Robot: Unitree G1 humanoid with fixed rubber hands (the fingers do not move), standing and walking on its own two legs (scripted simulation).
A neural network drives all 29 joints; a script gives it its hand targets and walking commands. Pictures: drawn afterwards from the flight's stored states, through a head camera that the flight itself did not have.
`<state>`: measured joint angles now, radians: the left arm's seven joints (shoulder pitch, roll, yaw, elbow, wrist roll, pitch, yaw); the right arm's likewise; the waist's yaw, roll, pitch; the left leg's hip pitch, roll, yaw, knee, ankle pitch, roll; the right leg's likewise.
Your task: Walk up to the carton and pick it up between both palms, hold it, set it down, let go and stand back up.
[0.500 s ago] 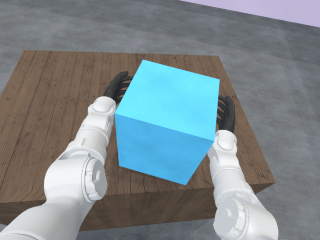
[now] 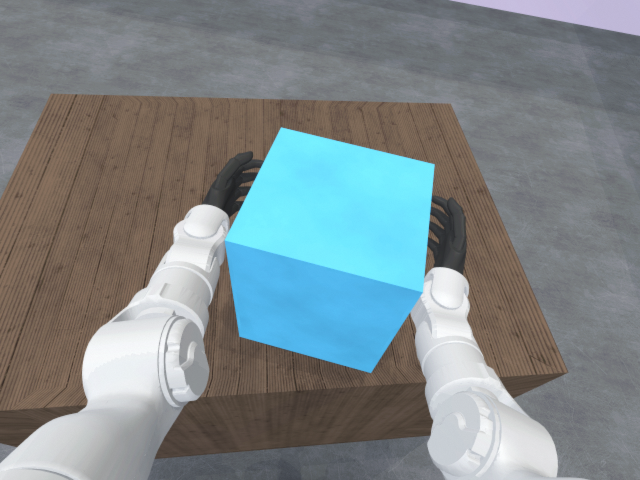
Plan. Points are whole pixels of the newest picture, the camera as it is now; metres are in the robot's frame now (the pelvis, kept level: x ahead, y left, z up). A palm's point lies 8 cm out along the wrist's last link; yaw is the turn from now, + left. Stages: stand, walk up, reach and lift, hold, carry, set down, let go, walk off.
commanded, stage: set down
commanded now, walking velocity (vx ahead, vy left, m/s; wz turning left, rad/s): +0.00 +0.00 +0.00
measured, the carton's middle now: (328, 257) +0.41 -0.03 -0.01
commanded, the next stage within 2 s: none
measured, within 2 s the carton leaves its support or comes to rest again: neither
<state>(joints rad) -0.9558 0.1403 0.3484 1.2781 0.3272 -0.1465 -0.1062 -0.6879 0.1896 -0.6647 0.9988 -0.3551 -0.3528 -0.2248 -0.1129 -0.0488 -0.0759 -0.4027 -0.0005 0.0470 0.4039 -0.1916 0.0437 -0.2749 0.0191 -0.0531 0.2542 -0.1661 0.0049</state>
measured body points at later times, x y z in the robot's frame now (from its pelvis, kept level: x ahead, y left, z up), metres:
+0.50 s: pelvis -0.02 +0.00 +0.00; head +0.06 +0.05 +0.44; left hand +0.46 +0.12 +0.05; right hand +0.37 -0.18 +0.04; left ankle -0.01 +0.08 -0.75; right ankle -0.04 -0.12 -0.75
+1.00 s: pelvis -0.02 +0.00 +0.00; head +0.06 +0.05 +0.44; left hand +0.45 +0.12 +0.05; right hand +0.37 -0.18 +0.04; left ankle -0.01 +0.08 -0.75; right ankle -0.04 -0.12 -0.75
